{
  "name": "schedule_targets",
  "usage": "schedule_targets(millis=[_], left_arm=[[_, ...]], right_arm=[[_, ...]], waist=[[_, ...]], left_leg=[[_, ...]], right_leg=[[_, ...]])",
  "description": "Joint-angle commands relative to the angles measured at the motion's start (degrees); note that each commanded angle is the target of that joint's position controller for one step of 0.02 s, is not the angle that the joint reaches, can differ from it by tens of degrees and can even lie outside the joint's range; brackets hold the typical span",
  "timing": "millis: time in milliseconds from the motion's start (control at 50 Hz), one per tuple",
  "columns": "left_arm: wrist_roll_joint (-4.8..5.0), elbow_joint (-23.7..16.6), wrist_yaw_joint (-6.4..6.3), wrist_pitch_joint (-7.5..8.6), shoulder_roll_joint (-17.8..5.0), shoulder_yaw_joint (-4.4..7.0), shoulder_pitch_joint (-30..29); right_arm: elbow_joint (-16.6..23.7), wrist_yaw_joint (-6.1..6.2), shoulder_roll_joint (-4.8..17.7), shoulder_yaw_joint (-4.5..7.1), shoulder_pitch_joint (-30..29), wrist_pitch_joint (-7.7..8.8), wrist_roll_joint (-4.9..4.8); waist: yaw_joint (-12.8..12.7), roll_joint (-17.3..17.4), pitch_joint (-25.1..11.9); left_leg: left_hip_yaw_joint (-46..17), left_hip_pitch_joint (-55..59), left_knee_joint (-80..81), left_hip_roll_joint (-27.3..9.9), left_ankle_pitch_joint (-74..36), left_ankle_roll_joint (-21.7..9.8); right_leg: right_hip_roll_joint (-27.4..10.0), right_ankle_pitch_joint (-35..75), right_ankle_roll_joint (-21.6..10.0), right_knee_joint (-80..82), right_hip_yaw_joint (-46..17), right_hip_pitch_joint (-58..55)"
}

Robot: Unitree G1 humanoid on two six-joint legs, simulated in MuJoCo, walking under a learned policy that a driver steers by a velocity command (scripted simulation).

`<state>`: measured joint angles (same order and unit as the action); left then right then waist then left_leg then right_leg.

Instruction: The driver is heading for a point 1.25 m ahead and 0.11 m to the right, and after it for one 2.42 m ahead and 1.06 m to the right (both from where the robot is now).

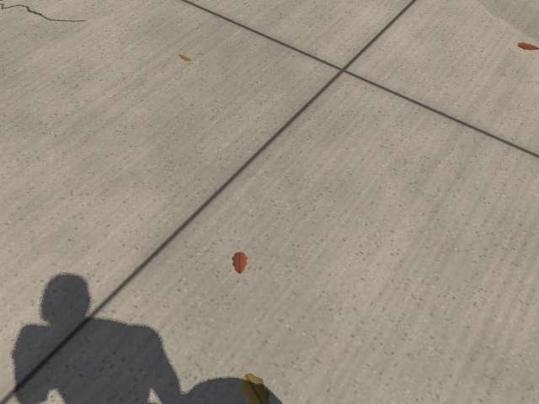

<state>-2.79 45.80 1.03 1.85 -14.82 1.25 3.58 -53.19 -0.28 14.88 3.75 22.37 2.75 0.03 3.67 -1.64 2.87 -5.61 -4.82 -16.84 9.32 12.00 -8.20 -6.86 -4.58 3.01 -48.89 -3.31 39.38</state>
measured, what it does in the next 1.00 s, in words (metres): walks ahead: right foot, then left foot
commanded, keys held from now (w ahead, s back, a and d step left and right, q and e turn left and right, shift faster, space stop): w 0.84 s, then w+e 0.16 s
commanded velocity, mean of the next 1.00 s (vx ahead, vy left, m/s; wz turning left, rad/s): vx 0.50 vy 0.00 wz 0.09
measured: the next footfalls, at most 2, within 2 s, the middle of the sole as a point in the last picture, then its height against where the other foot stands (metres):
right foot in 0.22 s outside the picture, level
left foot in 0.74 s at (222, 366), level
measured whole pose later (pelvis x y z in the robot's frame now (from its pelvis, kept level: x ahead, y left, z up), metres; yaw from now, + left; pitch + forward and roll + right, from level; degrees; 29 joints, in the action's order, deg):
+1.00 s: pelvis +0.54 +0.03 +0.00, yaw +3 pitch +0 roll +0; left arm -1.6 52.8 1.8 1.5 -14.5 3.1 14.6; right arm -54.4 -0.1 13.0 2.3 19.8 5.4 0.9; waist 0.3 -2.6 1.7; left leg 7.0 -5.3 -15.4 4.0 10.2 -5.6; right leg -3.6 -11.4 -2.8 -59.6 -2.4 33.2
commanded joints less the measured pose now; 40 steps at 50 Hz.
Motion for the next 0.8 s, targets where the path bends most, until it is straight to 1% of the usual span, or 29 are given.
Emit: schedule_targets(millis=[20,80,120,140,160,180,200,220,240,260,280,300,320,340,360,400,420,480,540,580,620,660,680,700,720,740,760,780,800], left_arm=[[0.29,-5.2,0.44,0.56,-3.6,0.40,-5.9],[0.55,-7.1,0.87,1.12,-3.1,-0.25,-10.4],[0.80,-8.0,0.97,1.65,-3.5,-0.32,-10.9],[0.88,-7.6,0.86,1.90,-4.1,-0.10,-8.7],[0.97,-6.5,0.52,2.15,-5.3,0.40,-4.7],[1.12,-4.6,-0.03,2.50,-6.8,1.15,1.5],[1.05,-2.4,-0.75,3.13,-8.2,1.83,9.7],[-0.18,-1.5,-1.78,3.55,-11.7,2.73,18.8],[-0.81,-0.2,-1.70,2.86,-17.0,4.32,21.4],[1.15,0.0,-0.95,2.06,-12.2,3.88,18.7],[1.72,-1.0,-0.70,2.10,-7.9,2.90,13.2],[1.34,-0.9,-0.46,2.42,-5.4,2.31,10.7],[1.20,-0.2,-0.60,2.76,-4.5,1.98,10.7],[1.43,0.9,-0.73,3.08,-3.8,1.70,11.3],[1.65,1.8,-0.62,3.55,-3.8,1.64,12.5],[2.17,3.4,-0.36,4.36,-4.3,1.84,14.9],[2.30,3.9,-0.32,4.50,-4.8,1.99,15.7],[2.37,5.4,-0.36,4.24,-4.6,1.96,18.4],[2.45,6.8,-0.34,4.08,-5.0,2.00,20.9],[2.35,7.7,-0.45,4.03,-5.7,2.14,22.8],[2.09,8.5,-0.66,3.80,-6.0,2.16,24.3],[1.80,9.2,-1.01,3.50,-6.4,2.26,24.5],[1.71,9.4,-1.19,3.34,-6.7,2.34,24.0],[1.70,9.5,-1.34,3.19,-7.1,2.43,23.4],[1.87,9.7,-1.36,2.92,-7.3,2.45,22.8],[2.08,9.4,-1.34,2.83,-6.5,2.13,22.7],[3.06,6.8,-1.14,2.96,-3.0,1.08,23.4],[3.34,7.1,-1.17,2.69,-1.2,1.11,28.7],[1.73,7.3,-1.41,2.17,-6.1,2.49,24.0]], right_arm=[[2.2,0.58,8.1,1.67,4.8,0.42,0.11],[1.5,1.12,7.1,1.18,7.6,0.52,0.70],[1.4,1.55,7.6,1.09,7.7,0.72,1.07],[1.6,1.75,8.1,1.13,6.4,0.86,1.13],[1.9,1.77,8.9,1.21,4.8,1.09,1.15],[1.9,1.57,9.6,1.27,4.1,1.34,1.25],[1.9,1.12,9.7,1.18,3.1,1.64,1.03],[3.5,0.70,6.8,0.35,3.3,2.11,0.62],[3.3,0.47,1.7,-0.50,12.3,1.84,-1.41],[2.3,1.03,7.2,0.24,10.2,1.45,0.73],[3.3,0.72,7.3,0.38,4.0,1.44,1.18],[4.3,0.33,6.2,0.01,0.3,1.61,1.25],[4.7,-0.08,5.8,0.06,-1.2,1.26,1.53],[4.8,-0.55,5.2,-0.09,-0.8,0.67,2.05],[4.6,-0.88,4.4,-0.29,-0.3,0.18,2.22],[4.9,-1.33,3.4,-0.55,-1.3,-0.42,2.49],[5.5,-1.53,3.1,-0.72,-3.2,-0.60,2.59],[8.4,-1.88,2.6,-1.36,-12.0,-0.63,2.51],[10.5,-2.07,1.2,-2.36,-18.9,-0.32,2.04],[11.3,-1.96,1.1,-2.69,-22.2,-0.19,1.72],[12.1,-1.72,1.7,-2.66,-24.4,-0.06,1.58],[12.5,-1.46,2.5,-2.42,-25.0,0.18,1.59],[12.3,-1.27,2.9,-2.22,-24.0,0.38,1.66],[11.4,-0.96,3.5,-1.85,-21.0,0.64,1.81],[9.1,-0.54,4.2,-1.30,-14.5,1.08,2.06],[6.0,0.07,6.2,-0.38,-5.4,1.72,2.82],[4.9,0.81,11.3,0.95,3.6,2.09,4.23],[4.3,0.45,14.4,1.87,4.2,1.35,3.19],[4.5,0.11,10.5,1.27,0.0,0.81,1.04]], waist=[[1.3,4.8,-0.6],[3.0,5.5,0.2],[2.6,6.1,0.4],[1.0,6.5,0.1],[-1.1,6.9,-1.1],[-3.6,6.8,-4.0],[-7.9,5.0,-8.3],[-11.0,0.5,-15.6],[-7.1,-13.6,-21.8],[-6.6,-5.3,-17.0],[-5.5,-0.6,-7.9],[-4.9,1.4,-4.2],[-4.0,-0.1,-2.6],[-2.9,-2.1,-2.3],[-2.4,-3.2,-2.8],[-1.9,-3.2,-2.9],[-2.0,-3.1,-2.2],[-3.6,-2.6,0.3],[-5.3,-2.7,0.9],[-6.3,-2.7,1.0],[-6.8,-2.8,1.2],[-6.3,-2.8,1.5],[-5.5,-2.8,1.1],[-3.9,-2.8,-0.4],[-1.0,-1.8,-3.6],[2.4,0.0,-8.9],[4.6,7.5,-16.6],[2.0,16.0,-20.1],[0.9,7.2,-12.4]], left_leg=[[-11.7,2.6,3.5,-14.2,-21.6,-3.6],[-11.7,6.9,2.0,-15.3,-27.2,-3.5],[-12.2,8.7,0.7,-16.9,-31.0,-3.2],[-11.9,8.3,-0.4,-17.4,-33.8,-2.4],[-11.2,7.5,-3.3,-17.2,-40.5,-1.3],[-10.4,7.5,-9.6,-16.4,-47.1,-0.5],[-7.9,4.5,-19.5,-14.1,-45.7,0.5],[-6.1,-4.5,-34.1,-11.5,-29.3,1.3],[0.1,-22.6,-53.0,-0.9,14.5,4.0],[-1.8,-28.8,-57.9,-4.0,15.9,3.2],[-2.1,-29.7,-57.0,-6.5,10.2,3.3],[-1.6,-28.9,-54.2,-8.2,7.1,3.4],[-0.9,-27.9,-51.8,-9.6,6.2,3.6],[-0.3,-26.1,-49.9,-10.4,5.8,4.1],[0.4,-25.0,-48.7,-10.4,5.4,4.6],[2.0,-26.4,-46.9,-11.1,4.5,5.3],[2.9,-28.2,-45.5,-11.9,3.1,5.7],[5.5,-32.6,-37.8,-13.9,-2.9,7.2],[7.9,-30.3,-27.0,-13.5,-8.5,7.6],[8.9,-28.5,-22.0,-12.6,-10.3,7.3],[9.1,-27.8,-19.0,-12.0,-9.8,6.4],[8.9,-26.7,-16.7,-11.5,-7.0,5.0],[9.1,-24.5,-15.4,-10.8,-5.0,4.1],[9.5,-19.9,-13.7,-9.4,-3.1,3.2],[10.4,-11.7,-10.2,-7.6,-3.6,1.9],[8.2,1.3,-9.1,-9.5,-4.2,0.1],[-9.5,17.1,-7.8,-24.5,1.7,-4.1],[-32.0,23.1,-1.0,-34.8,2.0,-10.2],[-28.3,16.7,0.5,-31.4,6.5,-8.8]], right_leg=[[2.8,4.9,0.1,5.5,3.1,1.2],[4.3,5.0,-1.3,11.5,4.5,0.4],[5.2,3.6,-3.1,15.2,4.5,-2.9],[5.9,2.0,-4.2,17.5,4.3,-7.2],[7.4,-0.6,-5.4,19.2,4.7,-13.4],[9.1,-2.9,-6.7,20.5,5.2,-20.8],[8.0,-0.7,-8.3,23.8,4.6,-31.5],[-3.4,-8.3,-11.1,23.6,-7.6,-45.3],[-18.4,-8.5,-20.2,27.9,-35.2,-58.8],[-16.9,-15.1,-20.2,31.9,-40.5,-53.2],[-14.0,-14.5,-18.6,33.1,-30.2,-44.4],[-10.8,-8.0,-17.0,34.5,-23.0,-38.7],[-8.2,-2.4,-15.5,35.4,-17.7,-35.6],[-6.0,1.4,-14.4,36.4,-13.8,-33.3],[-5.2,4.9,-14.2,36.9,-11.8,-32.7],[-4.7,8.9,-14.9,38.1,-9.2,-32.8],[-4.6,8.8,-15.2,39.2,-8.2,-32.8],[-3.2,9.6,-15.1,41.8,-5.1,-33.1],[-1.7,13.3,-13.9,41.8,-1.9,-33.5],[-2.3,15.0,-13.6,41.2,-1.3,-35.3],[-3.8,16.9,-13.5,39.9,-1.7,-38.3],[-5.5,20.3,-13.2,37.8,-2.1,-41.3],[-5.9,24.1,-12.8,35.7,-1.8,-42.4],[-5.7,30.7,-12.1,31.7,-1.1,-42.9],[-4.3,35.7,-11.2,23.9,0.4,-42.3],[-1.9,31.1,-10.1,13.1,2.4,-36.5],[2.5,10.1,-8.3,-5.2,5.6,-21.9],[11.3,-27.0,-7.3,-20.1,5.0,-7.3],[7.5,-23.2,-8.0,-23.1,0.0,-2.8]])
Keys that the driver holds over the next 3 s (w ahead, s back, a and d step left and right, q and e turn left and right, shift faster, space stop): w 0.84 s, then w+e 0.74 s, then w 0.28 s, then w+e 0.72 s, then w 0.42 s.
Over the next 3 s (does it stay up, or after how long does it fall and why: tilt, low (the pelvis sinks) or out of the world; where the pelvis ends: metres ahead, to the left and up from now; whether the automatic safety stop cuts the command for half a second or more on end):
stays up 1.54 -0.37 -0.02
